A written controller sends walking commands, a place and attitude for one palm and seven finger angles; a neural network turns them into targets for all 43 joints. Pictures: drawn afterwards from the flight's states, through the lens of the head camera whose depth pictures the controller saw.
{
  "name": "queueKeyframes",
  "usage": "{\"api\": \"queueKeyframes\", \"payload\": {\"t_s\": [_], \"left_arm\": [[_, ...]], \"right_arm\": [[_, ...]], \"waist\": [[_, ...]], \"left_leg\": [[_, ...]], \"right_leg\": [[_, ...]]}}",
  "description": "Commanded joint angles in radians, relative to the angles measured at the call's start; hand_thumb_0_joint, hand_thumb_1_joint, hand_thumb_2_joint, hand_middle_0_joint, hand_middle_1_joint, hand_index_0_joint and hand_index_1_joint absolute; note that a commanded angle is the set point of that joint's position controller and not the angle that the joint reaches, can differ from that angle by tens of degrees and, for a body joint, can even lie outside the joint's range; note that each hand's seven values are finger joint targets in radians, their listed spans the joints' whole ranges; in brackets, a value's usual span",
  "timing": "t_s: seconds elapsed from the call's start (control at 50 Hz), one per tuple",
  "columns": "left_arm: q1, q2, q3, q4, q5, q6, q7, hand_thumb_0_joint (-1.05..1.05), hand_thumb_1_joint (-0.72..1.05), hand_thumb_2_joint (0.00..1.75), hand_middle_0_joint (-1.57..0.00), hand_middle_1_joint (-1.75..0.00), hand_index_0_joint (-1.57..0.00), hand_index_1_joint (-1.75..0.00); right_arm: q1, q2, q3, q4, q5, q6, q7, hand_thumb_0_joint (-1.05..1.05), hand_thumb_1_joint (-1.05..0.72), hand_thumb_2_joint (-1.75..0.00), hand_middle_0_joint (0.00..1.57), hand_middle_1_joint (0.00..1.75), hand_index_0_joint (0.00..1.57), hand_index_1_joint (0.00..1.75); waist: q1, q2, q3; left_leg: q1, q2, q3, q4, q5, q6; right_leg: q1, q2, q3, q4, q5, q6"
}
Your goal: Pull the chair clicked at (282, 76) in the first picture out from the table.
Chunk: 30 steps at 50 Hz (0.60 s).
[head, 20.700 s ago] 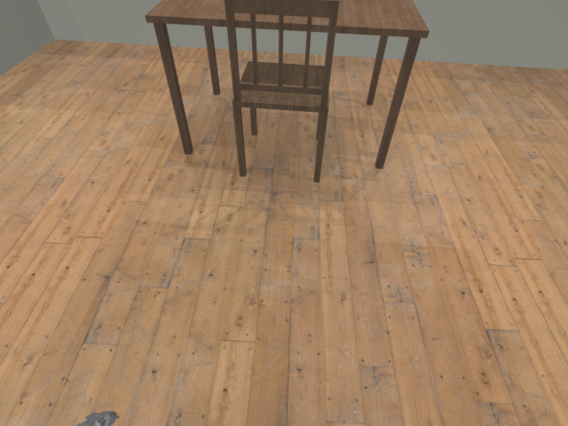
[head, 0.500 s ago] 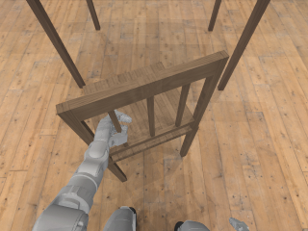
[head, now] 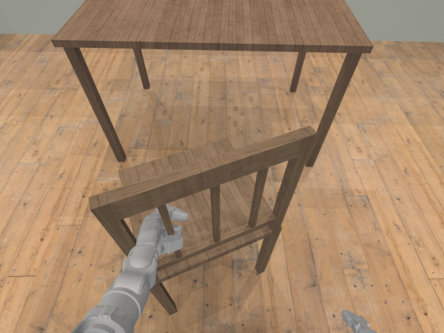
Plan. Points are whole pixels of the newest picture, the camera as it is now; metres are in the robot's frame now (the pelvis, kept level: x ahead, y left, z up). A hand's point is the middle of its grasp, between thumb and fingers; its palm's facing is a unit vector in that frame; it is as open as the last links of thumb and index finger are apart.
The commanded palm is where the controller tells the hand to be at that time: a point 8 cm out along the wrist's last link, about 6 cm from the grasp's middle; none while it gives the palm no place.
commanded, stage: stop walking, hand still on the chair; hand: left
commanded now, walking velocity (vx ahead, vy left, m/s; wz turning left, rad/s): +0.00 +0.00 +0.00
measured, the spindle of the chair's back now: (215, 215) +0.38 +0.03 -0.09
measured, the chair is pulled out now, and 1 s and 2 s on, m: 0.56 0.57 0.57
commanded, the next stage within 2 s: open the thumb and straighten the fingers in 0.34 s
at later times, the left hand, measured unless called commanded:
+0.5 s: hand (175, 243) +0.30 +0.11 -0.07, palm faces -0.03 -0.99 -0.13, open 5.1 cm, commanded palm +0.27 +0.17 -0.05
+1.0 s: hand (173, 239) +0.31 +0.12 -0.08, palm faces -0.05 -0.99 -0.13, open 15.2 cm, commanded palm +0.29 +0.17 -0.06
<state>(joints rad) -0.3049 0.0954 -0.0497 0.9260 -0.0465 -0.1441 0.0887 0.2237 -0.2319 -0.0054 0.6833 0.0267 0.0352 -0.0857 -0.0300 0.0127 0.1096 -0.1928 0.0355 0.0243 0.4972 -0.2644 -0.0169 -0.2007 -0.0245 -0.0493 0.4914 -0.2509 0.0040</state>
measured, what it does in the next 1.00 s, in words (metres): stands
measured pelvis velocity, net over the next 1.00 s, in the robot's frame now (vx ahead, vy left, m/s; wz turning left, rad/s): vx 0.01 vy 0.00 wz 0.00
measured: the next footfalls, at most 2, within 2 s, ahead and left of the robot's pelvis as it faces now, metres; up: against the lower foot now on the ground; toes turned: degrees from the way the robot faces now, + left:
none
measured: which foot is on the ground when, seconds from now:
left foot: down 0.00-1.00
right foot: down 0.00-1.00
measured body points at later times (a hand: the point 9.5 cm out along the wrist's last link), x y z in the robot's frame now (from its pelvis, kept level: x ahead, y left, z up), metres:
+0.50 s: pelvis +0.01 +0.00 +0.00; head +0.03 -0.01 +0.45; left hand +0.29 +0.16 -0.05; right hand +0.12 -0.25 -0.12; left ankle +0.00 +0.13 -0.74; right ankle +0.01 -0.12 -0.74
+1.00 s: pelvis +0.01 +0.00 -0.03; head +0.05 -0.02 +0.42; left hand +0.31 +0.17 -0.07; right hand +0.11 -0.25 -0.15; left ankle +0.00 +0.13 -0.74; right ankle +0.01 -0.12 -0.74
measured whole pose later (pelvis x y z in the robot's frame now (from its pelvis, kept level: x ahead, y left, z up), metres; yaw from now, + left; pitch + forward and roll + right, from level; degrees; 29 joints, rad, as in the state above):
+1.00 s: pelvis +0.01 +0.00 -0.03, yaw +0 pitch +9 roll +0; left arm -0.12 0.15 0.01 0.59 -0.06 -0.03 0.01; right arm 0.28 -0.24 0.00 0.61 0.03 -0.01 -0.02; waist -0.07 0.04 -0.07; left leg -0.54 0.04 0.02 0.77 -0.38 -0.02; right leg -0.56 -0.03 -0.04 0.78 -0.38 0.00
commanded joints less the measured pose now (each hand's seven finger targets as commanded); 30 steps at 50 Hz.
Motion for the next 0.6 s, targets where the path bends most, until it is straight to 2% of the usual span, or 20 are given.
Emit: {"api": "queueKeyframes", "payload": {"t_s": [0.0, 0.06, 0.08, 0.12, 0.14, 0.18, 0.26, 0.3, 0.36, 0.38, 0.4, 0.42, 0.44, 0.46, 0.48, 0.5, 0.52, 0.54, 0.58], "left_arm": [[-0.228, 0.105, 0.001, -0.180, 0.022, -0.051, -0.003, 0.00, 0.90, 0.90, -0.50, -1.45, -0.50, -1.45], [-0.210, 0.094, -0.008, -0.188, 0.023, -0.054, -0.003, 0.00, 0.90, 0.90, -0.50, -1.45, -0.50, -1.45], [-0.198, 0.109, -0.003, -0.188, 0.023, -0.055, -0.002, 0.00, 0.90, 0.90, -0.50, -1.45, -0.50, -1.45], [-0.187, 0.099, -0.008, -0.203, 0.027, -0.058, -0.001, 0.00, 0.90, 0.90, -0.50, -1.45, -0.50, -1.45], [-0.180, 0.100, -0.006, -0.202, 0.027, -0.058, -0.001, 0.00, 0.90, 0.90, -0.50, -1.45, -0.50, -1.45], [-0.159, 0.110, -0.006, -0.204, 0.024, -0.057, -0.002, 0.00, 0.90, 0.90, -0.50, -1.45, -0.50, -1.45], [-0.150, 0.097, -0.012, -0.212, 0.025, -0.057, -0.001, 0.00, 0.90, 0.90, -0.50, -1.45, -0.50, -1.45], [-0.134, 0.108, -0.005, -0.210, 0.026, -0.057, 0.001, 0.00, 0.90, 0.90, -0.50, -1.45, -0.50, -1.45], [-0.138, 0.097, -0.014, -0.220, 0.025, -0.058, -0.001, 0.00, 0.90, 0.90, -0.50, -1.45, -0.50, -1.45], [-0.134, 0.116, -0.007, -0.227, 0.024, -0.057, 0.000, 0.00, 0.90, 0.90, -0.50, -1.45, -0.50, -1.45], [-0.124, 0.110, -0.006, -0.220, 0.025, -0.056, 0.001, 0.00, 0.90, 0.90, -0.50, -1.45, -0.50, -1.45], [-0.111, 0.147, 0.028, -0.297, 0.027, -0.063, 0.006, 0.00, 0.90, 0.90, -0.50, -1.45, -0.50, -1.45], [-0.001, 0.059, -0.008, -0.170, -0.020, -0.031, -0.026, 0.00, 0.78, 0.84, -0.50, -1.45, -0.50, -1.45], [-0.093, 0.126, 0.040, -0.270, -0.023, -0.059, -0.041, 0.00, 0.66, 0.78, -0.50, -1.45, -0.50, -1.45], [-0.054, 0.147, 0.056, -0.277, -0.018, -0.070, -0.051, 0.00, 0.54, 0.73, -0.50, -1.45, -0.50, -1.45], [-0.086, 0.184, 0.081, -0.340, -0.018, -0.089, -0.053, 0.00, 0.42, 0.67, -0.50, -1.45, -0.50, -1.45], [-0.066, 0.176, 0.075, -0.371, -0.010, -0.092, -0.060, 0.00, 0.30, 0.61, -0.50, -1.45, -0.50, -1.45], [-0.084, 0.171, 0.062, -0.406, -0.005, -0.094, -0.067, 0.00, 0.17, 0.55, -0.50, -1.45, -0.50, -1.45], [-0.102, 0.176, 0.052, -0.430, 0.007, -0.081, -0.075, 0.00, -0.07, 0.43, -0.50, -1.45, -0.50, -1.45]], "right_arm": [[-0.017, -0.107, -0.027, -0.105, -0.004, -0.044, -0.009, 0.00, -0.90, -0.90, 0.20, 0.30, 0.20, 0.30], [-0.018, -0.103, -0.026, -0.105, -0.005, -0.047, -0.009, 0.00, -0.90, -0.90, 0.20, 0.30, 0.20, 0.30], [-0.017, -0.108, -0.027, -0.098, -0.004, -0.051, -0.012, 0.00, -0.90, -0.90, 0.20, 0.30, 0.20, 0.30], [-0.018, -0.103, -0.023, -0.102, -0.009, -0.053, -0.011, 0.00, -0.90, -0.90, 0.20, 0.30, 0.20, 0.30], [-0.017, -0.105, -0.023, -0.101, -0.008, -0.052, -0.012, 0.00, -0.90, -0.90, 0.20, 0.30, 0.20, 0.30], [-0.016, -0.107, -0.024, -0.094, -0.007, -0.056, -0.015, 0.00, -0.90, -0.90, 0.20, 0.30, 0.20, 0.30], [-0.021, -0.102, -0.022, -0.096, -0.010, -0.051, -0.015, 0.00, -0.90, -0.90, 0.20, 0.30, 0.20, 0.30], [-0.020, -0.102, -0.022, -0.091, -0.010, -0.052, -0.017, 0.00, -0.90, -0.90, 0.20, 0.30, 0.20, 0.30], [-0.023, -0.099, -0.022, -0.095, -0.009, -0.048, -0.016, 0.00, -0.90, -0.90, 0.20, 0.30, 0.20, 0.30], [-0.023, -0.102, -0.024, -0.091, -0.007, -0.050, -0.019, 0.00, -0.90, -0.90, 0.20, 0.30, 0.20, 0.30], [-0.020, -0.100, -0.022, -0.094, -0.008, -0.049, -0.018, 0.00, -0.90, -0.90, 0.20, 0.30, 0.20, 0.30], [-0.026, -0.101, -0.025, -0.109, -0.010, -0.048, -0.017, 0.00, -0.90, -0.90, 0.20, 0.30, 0.20, 0.30], [0.026, -0.148, -0.033, -0.072, 0.021, -0.044, 0.027, 0.00, -0.90, -0.90, 0.20, 0.30, 0.20, 0.30], [0.008, -0.160, -0.037, -0.088, 0.020, -0.052, 0.043, 0.00, -0.90, -0.90, 0.20, 0.30, 0.20, 0.30], [0.005, -0.160, -0.045, -0.093, 0.017, -0.056, 0.049, 0.00, -0.90, -0.90, 0.20, 0.30, 0.20, 0.30], [0.003, -0.159, -0.044, -0.106, 0.017, -0.062, 0.056, 0.00, -0.90, -0.90, 0.20, 0.30, 0.20, 0.30], [-0.001, -0.150, -0.043, -0.120, 0.013, -0.071, 0.064, 0.00, -0.90, -0.90, 0.20, 0.30, 0.20, 0.30], [-0.002, -0.147, -0.043, -0.128, 0.012, -0.077, 0.070, 0.00, -0.90, -0.90, 0.20, 0.30, 0.20, 0.30], [0.010, -0.147, -0.046, -0.136, 0.013, -0.082, 0.079, 0.00, -0.90, -0.90, 0.20, 0.30, 0.20, 0.30]], "waist": [[0.017, 0.046, -0.254], [0.018, -0.004, -0.267], [0.015, 0.020, -0.259], [0.018, 0.016, -0.285], [0.018, -0.006, -0.291], [0.014, -0.003, -0.289], [0.015, -0.047, -0.297], [0.016, -0.008, -0.291], [0.015, -0.025, -0.295], [0.012, -0.004, -0.286], [0.015, -0.006, -0.292], [0.019, -0.009, -0.295], [-0.052, -0.177, -0.254], [-0.040, -0.220, -0.263], [-0.033, -0.176, -0.282], [-0.031, -0.102, -0.301], [-0.025, -0.037, -0.323], [-0.031, 0.020, -0.339], [-0.040, 0.063, -0.347]], "left_leg": [[0.063, 0.094, -0.096, -0.092, 0.204, 0.054], [0.071, 0.090, -0.089, -0.084, 0.219, 0.050], [0.077, 0.091, -0.088, -0.088, 0.237, 0.050], [0.087, 0.093, -0.088, -0.082, 0.276, 0.050], [0.087, 0.094, -0.089, -0.081, 0.289, 0.049], [0.092, 0.094, -0.085, -0.080, 0.311, 0.048], [0.093, 0.092, -0.077, -0.069, 0.314, 0.043], [0.096, 0.090, -0.072, -0.074, 0.308, 0.044], [0.097, 0.091, -0.073, -0.075, 0.307, 0.041], [0.102, 0.091, -0.071, -0.078, 0.309, 0.043], [0.095, 0.091, -0.069, -0.076, 0.311, 0.041], [0.095, 0.091, -0.071, -0.073, 0.322, 0.041], [-0.042, 0.027, -0.020, -0.047, 0.231, 0.042], [-0.088, 0.020, -0.012, -0.023, 0.201, 0.049], [-0.103, 0.014, -0.001, -0.010, 0.195, 0.049], [-0.107, -0.002, 0.003, 0.002, 0.171, 0.049], [-0.106, -0.012, 0.013, 0.018, 0.160, 0.049], [-0.102, -0.016, 0.017, 0.036, 0.157, 0.047], [-0.115, -0.019, 0.010, 0.059, 0.144, 0.045]], "right_leg": [[0.049, -0.075, 0.075, -0.075, 0.122, -0.021], [0.051, -0.079, 0.081, -0.077, 0.157, -0.024], [0.043, -0.080, 0.082, -0.078, 0.174, -0.024], [0.058, -0.078, 0.075, -0.067, 0.206, -0.024], [0.063, -0.079, 0.076, -0.065, 0.222, -0.025], [0.065, -0.083, 0.072, -0.064, 0.254, -0.024], [0.078, -0.091, 0.084, -0.066, 0.295, -0.029], [0.067, -0.091, 0.083, -0.067, 0.285, -0.027], [0.068, -0.091, 0.088, -0.067, 0.290, -0.031], [0.060, -0.091, 0.086, -0.072, 0.293, -0.028], [0.073, -0.091, 0.081, -0.069, 0.295, -0.029], [0.081, -0.091, 0.084, -0.069, 0.308, -0.030], [-0.011, -0.039, -0.003, -0.041, 0.274, -0.013], [-0.016, -0.037, 0.005, -0.013, 0.287, -0.015], [-0.007, -0.041, 0.009, 0.006, 0.293, -0.019], [-0.017, -0.037, 0.017, 0.014, 0.275, -0.018], [-0.035, -0.031, 0.020, 0.025, 0.257, -0.020], [-0.059, -0.028, 0.020, 0.035, 0.248, -0.022], [-0.096, -0.019, 0.015, 0.052, 0.215, -0.027]]}}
